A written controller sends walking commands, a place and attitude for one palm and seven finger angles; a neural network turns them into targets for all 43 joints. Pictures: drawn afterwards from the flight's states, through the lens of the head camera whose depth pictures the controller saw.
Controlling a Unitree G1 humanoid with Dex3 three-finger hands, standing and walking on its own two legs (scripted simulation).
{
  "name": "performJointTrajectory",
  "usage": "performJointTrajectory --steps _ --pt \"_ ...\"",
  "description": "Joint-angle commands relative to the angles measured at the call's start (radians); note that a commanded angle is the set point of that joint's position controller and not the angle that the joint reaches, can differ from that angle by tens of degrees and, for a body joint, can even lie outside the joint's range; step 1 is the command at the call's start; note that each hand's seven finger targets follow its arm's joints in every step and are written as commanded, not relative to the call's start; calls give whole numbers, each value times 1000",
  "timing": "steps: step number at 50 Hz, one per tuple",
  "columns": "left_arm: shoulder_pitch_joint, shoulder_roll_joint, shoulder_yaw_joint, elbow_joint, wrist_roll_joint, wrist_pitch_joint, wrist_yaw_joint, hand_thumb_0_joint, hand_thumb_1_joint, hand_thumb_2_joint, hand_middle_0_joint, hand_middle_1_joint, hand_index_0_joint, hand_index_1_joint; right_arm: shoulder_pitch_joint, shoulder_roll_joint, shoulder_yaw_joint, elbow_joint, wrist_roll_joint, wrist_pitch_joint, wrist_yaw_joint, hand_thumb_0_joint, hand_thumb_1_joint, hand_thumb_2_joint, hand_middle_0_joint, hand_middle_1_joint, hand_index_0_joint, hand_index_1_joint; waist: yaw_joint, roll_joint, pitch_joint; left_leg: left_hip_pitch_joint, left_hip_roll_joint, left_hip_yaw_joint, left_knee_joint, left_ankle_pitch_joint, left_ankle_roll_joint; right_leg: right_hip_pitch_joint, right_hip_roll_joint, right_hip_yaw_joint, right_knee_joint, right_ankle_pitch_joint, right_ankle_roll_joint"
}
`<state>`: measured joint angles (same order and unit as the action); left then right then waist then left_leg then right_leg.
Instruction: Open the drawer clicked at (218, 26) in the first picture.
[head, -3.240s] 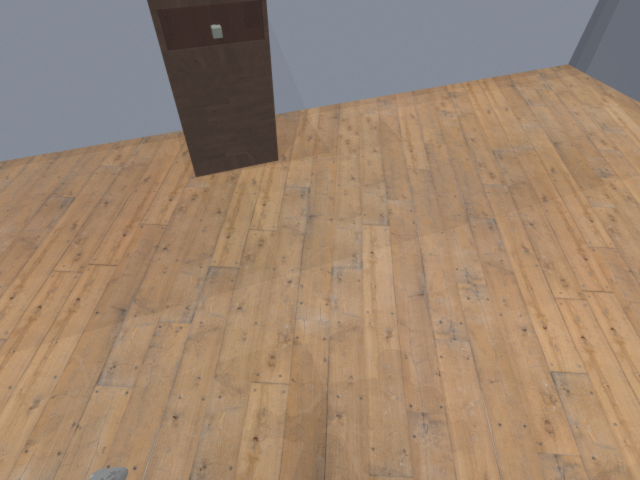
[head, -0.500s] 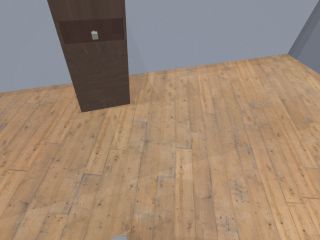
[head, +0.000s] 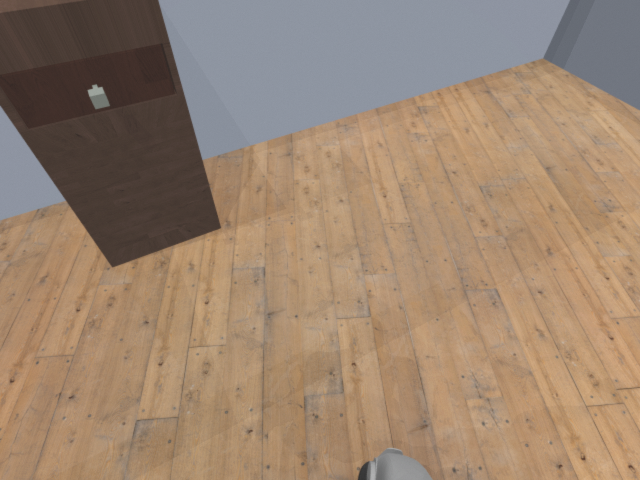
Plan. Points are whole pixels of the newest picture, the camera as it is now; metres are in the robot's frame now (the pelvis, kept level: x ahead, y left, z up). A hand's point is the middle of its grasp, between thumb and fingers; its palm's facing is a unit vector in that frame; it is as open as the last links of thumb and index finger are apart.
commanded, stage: walk to a spot facing it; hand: left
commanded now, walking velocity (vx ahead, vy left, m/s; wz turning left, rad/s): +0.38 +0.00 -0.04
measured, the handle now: (97, 94) +1.00 +0.59 -0.08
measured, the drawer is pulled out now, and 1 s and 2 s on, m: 0.00 0.00 0.00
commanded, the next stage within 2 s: turn to face it in 0.54 s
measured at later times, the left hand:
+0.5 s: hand (221, 463) +0.18 +0.15 -0.18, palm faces +0.16 -0.98 -0.15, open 7.3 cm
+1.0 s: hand (209, 293) +0.45 +0.21 -0.15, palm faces +0.24 -0.95 -0.22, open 7.3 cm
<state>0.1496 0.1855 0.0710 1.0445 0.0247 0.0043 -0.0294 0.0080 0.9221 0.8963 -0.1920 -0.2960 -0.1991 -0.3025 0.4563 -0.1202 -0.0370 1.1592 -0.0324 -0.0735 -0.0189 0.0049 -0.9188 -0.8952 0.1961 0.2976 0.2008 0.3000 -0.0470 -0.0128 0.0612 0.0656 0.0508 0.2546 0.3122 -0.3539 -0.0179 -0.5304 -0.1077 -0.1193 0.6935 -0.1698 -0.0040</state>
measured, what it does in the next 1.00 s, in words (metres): walks ahead: right foot, then left foot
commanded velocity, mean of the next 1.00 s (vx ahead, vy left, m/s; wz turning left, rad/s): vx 0.20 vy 0.00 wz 0.28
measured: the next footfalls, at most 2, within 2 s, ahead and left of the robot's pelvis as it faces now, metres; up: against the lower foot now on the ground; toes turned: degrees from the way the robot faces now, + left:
right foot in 0.06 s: +0.19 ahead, -0.12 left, +0.00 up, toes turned -9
left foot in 0.58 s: +0.40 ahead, +0.12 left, +0.00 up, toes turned +15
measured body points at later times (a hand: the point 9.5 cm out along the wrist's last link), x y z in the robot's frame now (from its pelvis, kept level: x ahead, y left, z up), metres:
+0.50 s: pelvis +0.23 -0.01 +0.00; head +0.23 +0.00 +0.45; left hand +0.17 +0.20 -0.16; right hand +0.33 -0.26 -0.14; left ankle +0.34 +0.12 -0.71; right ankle +0.15 -0.12 -0.74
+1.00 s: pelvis +0.37 +0.01 +0.00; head +0.39 +0.00 +0.45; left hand +0.44 +0.26 -0.14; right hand +0.43 -0.21 -0.16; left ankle +0.36 +0.11 -0.74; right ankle +0.44 -0.10 -0.72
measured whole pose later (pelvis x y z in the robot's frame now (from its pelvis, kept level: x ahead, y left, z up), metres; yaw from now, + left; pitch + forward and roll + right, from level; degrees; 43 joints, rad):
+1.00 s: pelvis +0.37 +0.01 +0.00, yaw +12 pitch -1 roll +1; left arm 0.13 0.17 0.06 0.95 0.01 0.01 0.01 0.00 0.91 0.90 -0.19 -0.30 -0.20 -0.30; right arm 0.28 -0.16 -0.05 1.05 -0.03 0.01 -0.01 0.01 -0.92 -0.89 0.20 0.30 0.20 0.30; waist -0.04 0.01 0.05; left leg -0.23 -0.01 0.06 0.51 -0.27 0.03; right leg -0.37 -0.06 -0.08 0.68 -0.30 0.07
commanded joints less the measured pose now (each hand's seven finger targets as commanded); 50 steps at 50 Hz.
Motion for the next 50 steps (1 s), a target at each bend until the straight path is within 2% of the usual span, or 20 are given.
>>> performJointTrajectory --steps 1,2,3,4,6,8,10,13,17,24,25,27,28,29,30,33,36,39,47,50 --pt "99 47 4 -38 6 -50 3 0 900 900 -200 -300 -200 -300 27 -165 -30 -21 6 -5 -6 0 -900 -900 200 300 200 300 96 108 -17 -75 234 -78 168 726 109 255 91 -68 -133 -25 -53" --pt "265 94 19 14 11 -63 9 0 900 900 -200 -300 -200 -300 11 -167 -31 -27 14 -6 0 0 -900 -900 200 300 200 300 173 62 -116 -188 190 -45 388 682 76 500 72 -33 -166 19 -75" --pt "399 208 49 44 15 -72 26 0 900 900 -200 -300 -200 -300 42 -105 -21 -51 28 -9 11 0 -900 -900 200 300 200 300 210 -174 -233 -459 92 -10 711 294 39 751 -183 287 -228 -13 -149" --pt "450 275 56 59 -6 -68 30 0 900 900 -200 -300 -200 -300 5 -78 -14 -90 31 -7 9 0 -900 -900 200 300 200 300 190 -230 -252 -660 -12 -111 992 -210 24 801 -366 616 -371 58 -243" --pt "254 210 38 5 -12 -62 36 0 900 900 -200 -300 -200 -300 -94 -90 -30 -105 24 6 12 0 -900 -900 200 300 200 300 142 -113 -95 -717 88 -242 1106 -61 38 510 -341 542 -475 -270 -213" --pt "135 98 4 -17 -6 -69 43 0 900 900 -200 -300 -200 -300 -81 -56 -28 -86 9 28 16 0 -900 -900 200 300 200 300 60 -45 13 -628 134 -251 1001 54 32 257 -251 323 -510 -235 -142" --pt "129 68 -8 -14 -1 -82 43 0 900 900 -200 -300 -200 -300 -16 -39 -23 -63 3 48 22 0 -900 -900 200 300 200 300 17 -87 -4 -589 129 -226 911 100 12 221 -195 183 -522 -130 -116" --pt "153 60 -3 -3 2 -93 44 0 900 900 -200 -300 -200 -300 -45 -32 -30 -85 3 57 29 0 -900 -900 200 300 200 300 8 -86 12 -624 131 -210 795 151 -7 242 -178 112 -539 -59 -123" --pt "206 73 -10 16 -2 -100 42 0 900 900 -200 -300 -200 -300 -201 -48 -27 -148 5 52 47 0 -900 -900 200 300 200 300 43 -86 52 -684 126 -189 603 208 -12 336 -180 78 -549 -15 -130" --pt "280 114 -11 53 2 -91 47 0 900 900 -200 -300 -200 -300 -348 -81 -16 -209 10 36 60 0 -900 -900 200 300 200 300 75 -56 73 -593 74 -124 360 154 34 492 -218 28 -459 221 -115" --pt "277 123 -9 55 1 -88 48 0 900 900 -200 -300 -200 -300 -324 -89 -18 -207 9 33 56 0 -900 -900 200 300 200 300 58 -61 64 -537 58 -112 330 132 44 493 -217 14 -408 299 -111" --pt "260 129 -9 54 -7 -82 48 0 900 900 -200 -300 -200 -300 -129 -135 -29 -146 1 24 42 0 -900 -900 200 300 200 300 -32 0 -44 -228 -3 -79 214 191 68 424 -153 -77 -120 448 -67" --pt "281 91 -11 40 -12 -77 43 0 900 900 -200 -300 -200 -300 16 -234 -51 -114 -8 17 30 0 -900 -900 200 300 200 300 -78 183 -159 13 148 -298 152 239 121 254 -57 -106 144 221 -15" --pt "296 41 -23 7 -22 -77 33 0 900 900 -200 -300 -200 -300 95 -335 -71 -100 -4 21 18 0 -900 -900 200 300 200 300 -79 381 -213 156 396 -650 32 343 240 9 70 -95 448 -386 19" --pt "228 63 -25 -13 -14 -73 41 0 900 900 -200 -300 -200 -300 77 -320 -65 -92 9 26 6 0 -900 -900 200 300 200 300 -85 252 -215 120 419 -666 -12 283 261 -54 51 30 572 -428 2" --pt "162 38 -19 3 -4 -63 30 0 900 900 -200 -300 -200 -300 -131 -187 -30 -137 12 10 -2 0 -900 -900 200 300 200 300 6 75 -22 -205 321 -450 -56 328 199 -45 -49 89 548 -243 16" --pt "241 -5 -26 24 -1 -30 38 0 900 900 -200 -300 -200 -300 -191 -158 -14 -141 19 3 -3 0 -900 -900 200 300 200 300 65 128 -51 -325 219 -297 -54 501 177 111 -32 60 366 -202 50" --pt "204 5 -15 -17 -2 -11 44 0 900 900 -200 -300 -200 -300 -182 -181 -28 -154 16 16 -1 0 -900 -900 200 300 200 300 62 83 -58 -318 216 -321 -45 534 198 95 -14 56 291 -164 71" --pt "70 42 1 -121 -12 0 54 0 900 900 -200 -300 -200 -300 -200 -219 -55 -180 7 63 3 0 -900 -900 200 300 200 300 46 163 -50 -308 199 -418 45 480 189 182 46 40 29 -167 80" --pt "147 84 9 -118 -11 -19 59 0 900 900 -200 -300 -200 -300 -222 -201 -56 -201 17 71 7 0 -900 -900 200 300 200 300 92 68 -80 -394 112 -386 201 351 102 404 17 67 -276 40 69"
